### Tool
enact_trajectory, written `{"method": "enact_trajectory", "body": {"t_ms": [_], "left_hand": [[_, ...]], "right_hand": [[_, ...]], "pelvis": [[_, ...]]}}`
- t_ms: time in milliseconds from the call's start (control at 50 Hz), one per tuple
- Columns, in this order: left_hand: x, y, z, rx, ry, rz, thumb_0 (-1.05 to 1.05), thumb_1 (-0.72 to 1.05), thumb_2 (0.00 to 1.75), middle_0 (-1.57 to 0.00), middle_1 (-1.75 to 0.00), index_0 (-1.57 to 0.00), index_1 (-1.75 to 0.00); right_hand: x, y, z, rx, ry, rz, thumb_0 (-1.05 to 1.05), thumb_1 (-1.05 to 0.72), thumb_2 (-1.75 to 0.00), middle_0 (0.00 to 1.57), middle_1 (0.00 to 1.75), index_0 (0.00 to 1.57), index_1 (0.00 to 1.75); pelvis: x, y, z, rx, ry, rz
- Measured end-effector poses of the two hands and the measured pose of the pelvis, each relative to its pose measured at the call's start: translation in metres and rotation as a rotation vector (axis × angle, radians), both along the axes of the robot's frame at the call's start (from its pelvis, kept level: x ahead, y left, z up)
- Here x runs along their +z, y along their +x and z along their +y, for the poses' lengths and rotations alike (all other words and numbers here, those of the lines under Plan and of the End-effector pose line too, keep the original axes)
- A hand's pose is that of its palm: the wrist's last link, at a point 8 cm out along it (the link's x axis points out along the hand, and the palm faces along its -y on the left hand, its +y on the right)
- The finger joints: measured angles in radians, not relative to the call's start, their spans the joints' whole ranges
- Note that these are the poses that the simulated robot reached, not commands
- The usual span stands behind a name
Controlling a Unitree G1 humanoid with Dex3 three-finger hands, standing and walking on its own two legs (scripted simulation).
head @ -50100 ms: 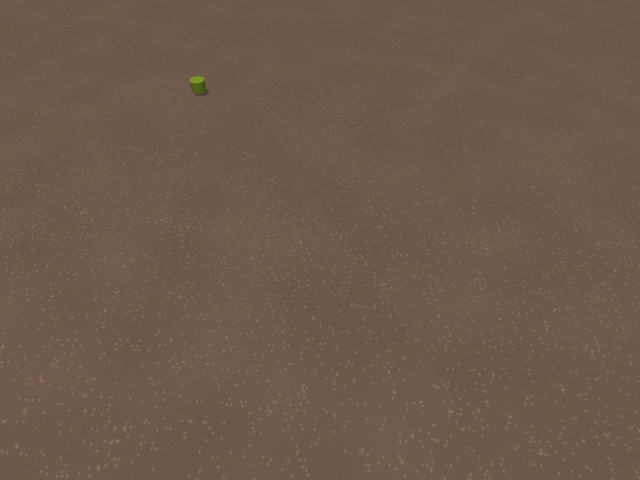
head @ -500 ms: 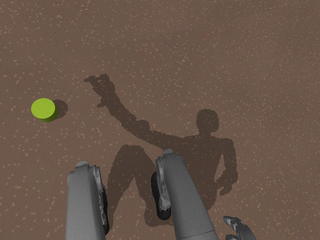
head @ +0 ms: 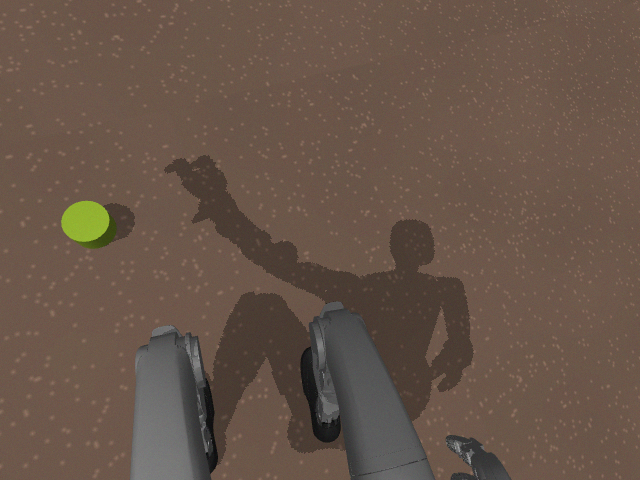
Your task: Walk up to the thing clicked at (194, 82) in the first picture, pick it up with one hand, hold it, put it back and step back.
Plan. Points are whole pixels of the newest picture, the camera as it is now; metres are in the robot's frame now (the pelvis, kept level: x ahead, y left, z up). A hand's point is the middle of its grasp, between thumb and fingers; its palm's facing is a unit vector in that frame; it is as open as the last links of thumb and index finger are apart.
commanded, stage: approach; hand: left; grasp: from above
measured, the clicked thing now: (90, 225) +0.54 +0.31 -0.50
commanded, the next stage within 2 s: rest palm in 0.78 s
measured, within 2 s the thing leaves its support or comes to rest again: neither
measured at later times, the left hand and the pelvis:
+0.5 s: hand (51, 216) +0.50 +0.32 -0.33, palm faces -0.42 -0.06 -0.91, open 14.0 cm; pelvis -0.02 +0.00 -0.17, yaw -3 degrees
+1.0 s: hand (91, 209) +0.55 +0.29 -0.42, palm faces -0.41 -0.07 -0.91, open 14.3 cm; pelvis +0.00 -0.01 -0.21, yaw -7 degrees
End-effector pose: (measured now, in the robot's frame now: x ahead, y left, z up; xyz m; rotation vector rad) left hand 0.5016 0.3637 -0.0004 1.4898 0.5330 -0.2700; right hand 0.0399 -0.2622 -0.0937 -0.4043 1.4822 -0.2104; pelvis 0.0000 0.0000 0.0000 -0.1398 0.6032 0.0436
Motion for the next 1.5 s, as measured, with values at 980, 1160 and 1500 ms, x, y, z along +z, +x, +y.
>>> {"method": "enact_trajectory", "body": {"t_ms": [980, 1160, 1500], "left_hand": [[-0.363, 0.048, -0.075, 0.012, 0.014, -0.087, 0.0, -0.57, 0.98, -0.08, -1.07, -0.09, -1.06], [-0.365, 0.024, -0.052, 0.087, 0.03, 0.034, 0.0, -0.58, 1.0, -0.08, -1.03, -0.07, -1.03], [-0.378, 0.005, -0.057, -0.063, -0.029, -0.045, 0.0, -0.56, 0.99, -0.07, -1.04, -0.07, -1.04]], "right_hand": [[-0.153, -0.043, -0.01, 0.119, -0.017, 0.191, 0.0, -0.92, -0.9, 0.2, 0.3, 0.21, 0.3], [-0.162, -0.036, -0.011, 0.16, -0.004, 0.162, 0.0, -0.92, -0.9, 0.2, 0.3, 0.2, 0.3], [-0.164, -0.02, -0.004, 0.274, -0.038, 0.128, 0.0, -0.92, -0.9, 0.2, 0.3, 0.21, 0.3]], "pelvis": [[-0.205, 0.001, -0.009, -0.071, -0.084, -0.014], [-0.208, -0.005, -0.006, -0.077, -0.098, -0.048], [-0.216, -0.011, -0.003, -0.085, -0.123, -0.108]]}}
